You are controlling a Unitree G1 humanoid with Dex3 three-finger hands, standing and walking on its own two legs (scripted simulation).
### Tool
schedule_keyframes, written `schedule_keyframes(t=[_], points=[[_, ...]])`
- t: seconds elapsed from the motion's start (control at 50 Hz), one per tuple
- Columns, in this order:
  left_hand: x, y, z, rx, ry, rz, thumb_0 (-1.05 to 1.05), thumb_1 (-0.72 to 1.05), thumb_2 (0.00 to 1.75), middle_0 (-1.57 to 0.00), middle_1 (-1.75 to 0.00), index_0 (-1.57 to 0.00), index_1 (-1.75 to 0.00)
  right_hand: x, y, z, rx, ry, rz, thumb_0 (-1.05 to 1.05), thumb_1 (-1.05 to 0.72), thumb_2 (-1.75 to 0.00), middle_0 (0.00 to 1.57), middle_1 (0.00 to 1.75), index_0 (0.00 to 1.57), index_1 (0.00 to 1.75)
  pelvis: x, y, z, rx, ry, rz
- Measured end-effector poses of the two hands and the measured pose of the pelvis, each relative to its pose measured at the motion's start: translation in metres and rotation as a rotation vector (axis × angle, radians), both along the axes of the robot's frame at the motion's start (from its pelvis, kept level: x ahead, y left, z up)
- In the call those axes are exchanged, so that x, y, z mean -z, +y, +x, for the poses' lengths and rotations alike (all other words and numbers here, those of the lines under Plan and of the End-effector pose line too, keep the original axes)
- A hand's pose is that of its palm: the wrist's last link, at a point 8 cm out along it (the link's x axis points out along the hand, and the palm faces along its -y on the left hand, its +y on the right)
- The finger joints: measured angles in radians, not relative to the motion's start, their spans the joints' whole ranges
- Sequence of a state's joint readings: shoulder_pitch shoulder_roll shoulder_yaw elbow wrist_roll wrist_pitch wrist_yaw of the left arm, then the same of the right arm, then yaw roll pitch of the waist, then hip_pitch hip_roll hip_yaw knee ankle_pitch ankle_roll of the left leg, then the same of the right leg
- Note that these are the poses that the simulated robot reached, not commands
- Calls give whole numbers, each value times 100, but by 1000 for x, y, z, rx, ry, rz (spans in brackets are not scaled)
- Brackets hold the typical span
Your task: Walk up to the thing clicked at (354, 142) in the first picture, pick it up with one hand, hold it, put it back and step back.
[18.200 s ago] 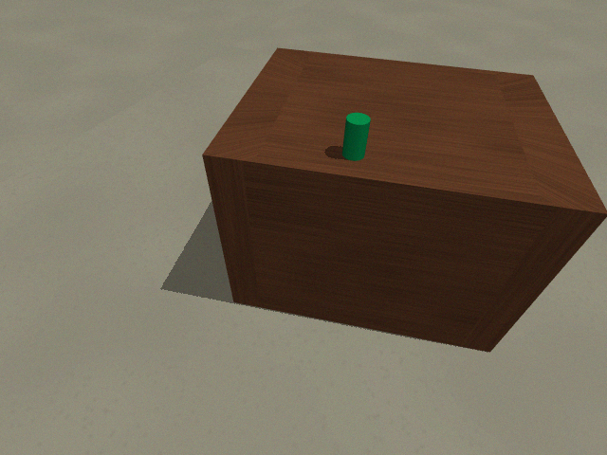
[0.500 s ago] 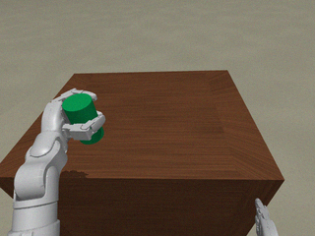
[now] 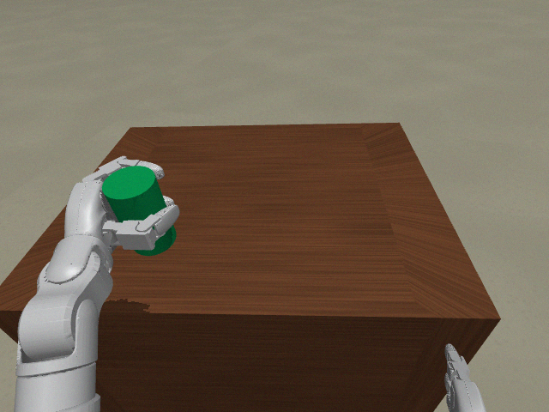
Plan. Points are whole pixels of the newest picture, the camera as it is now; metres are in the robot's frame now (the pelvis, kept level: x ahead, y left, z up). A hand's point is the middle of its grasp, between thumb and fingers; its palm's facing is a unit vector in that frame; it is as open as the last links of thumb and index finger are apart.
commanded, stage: hold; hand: left
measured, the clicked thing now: (142, 212) +0.32 +0.17 +0.21
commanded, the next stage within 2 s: crouch in 0.64 s
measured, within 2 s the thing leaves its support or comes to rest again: neither
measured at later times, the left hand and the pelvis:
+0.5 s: hand (148, 213) +0.32 +0.16 +0.21, palm faces +0.14 -0.99 +0.00, open 8.2 cm; pelvis -0.01 +0.00 +0.00, yaw +0 degrees
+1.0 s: hand (152, 218) +0.33 +0.17 +0.19, palm faces +0.14 -0.99 +0.01, open 8.2 cm; pelvis -0.01 +0.00 +0.00, yaw +0 degrees
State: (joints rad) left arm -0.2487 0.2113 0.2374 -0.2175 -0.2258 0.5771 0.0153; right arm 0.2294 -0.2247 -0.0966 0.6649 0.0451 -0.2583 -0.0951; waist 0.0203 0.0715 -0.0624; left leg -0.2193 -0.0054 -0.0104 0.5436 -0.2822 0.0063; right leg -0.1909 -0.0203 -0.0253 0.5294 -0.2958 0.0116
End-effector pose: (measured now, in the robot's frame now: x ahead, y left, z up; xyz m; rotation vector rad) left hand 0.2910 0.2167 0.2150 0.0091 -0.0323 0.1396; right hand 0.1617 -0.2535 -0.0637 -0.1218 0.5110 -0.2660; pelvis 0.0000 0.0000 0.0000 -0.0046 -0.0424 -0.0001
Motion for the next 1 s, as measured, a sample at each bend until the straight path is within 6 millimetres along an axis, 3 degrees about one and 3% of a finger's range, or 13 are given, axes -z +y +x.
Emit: schedule_keyframes(t=[0.26, 0.64, 0.86, 1.0], points=[[-4, -5, 10, 0, 6, -3, 1, -20, 114, -79, -108, -83, -110, 1, -5, -8, 11, 12, 3, -1, 52, -6, 6, 5, 6, 5, 0, -1, -3, 6, -6, 0], [5, 0, -12, -22, 11, 6, 1, -20, 114, -78, -108, -83, -110, 3, -4, -12, -2, 23, 0, -1, 52, -6, 6, 5, 6, 5, 0, -3, -9, 0, -11, 1], [1, -5, -6, 6, -7, -9, 1, -21, 115, -78, -109, -83, -110, 4, -2, -14, 4, 21, -2, -1, 52, -6, 6, 5, 5, 5, 0, -2, -10, 3, -11, 1], [22, 0, 6, -4, 61, -28, 1, -21, 115, -79, -109, -83, -110, 10, 6, -19, -19, 56, 13, -1, 54, -5, 6, 5, 5, 5, 0, -3, -12, 3, -1, 2]])
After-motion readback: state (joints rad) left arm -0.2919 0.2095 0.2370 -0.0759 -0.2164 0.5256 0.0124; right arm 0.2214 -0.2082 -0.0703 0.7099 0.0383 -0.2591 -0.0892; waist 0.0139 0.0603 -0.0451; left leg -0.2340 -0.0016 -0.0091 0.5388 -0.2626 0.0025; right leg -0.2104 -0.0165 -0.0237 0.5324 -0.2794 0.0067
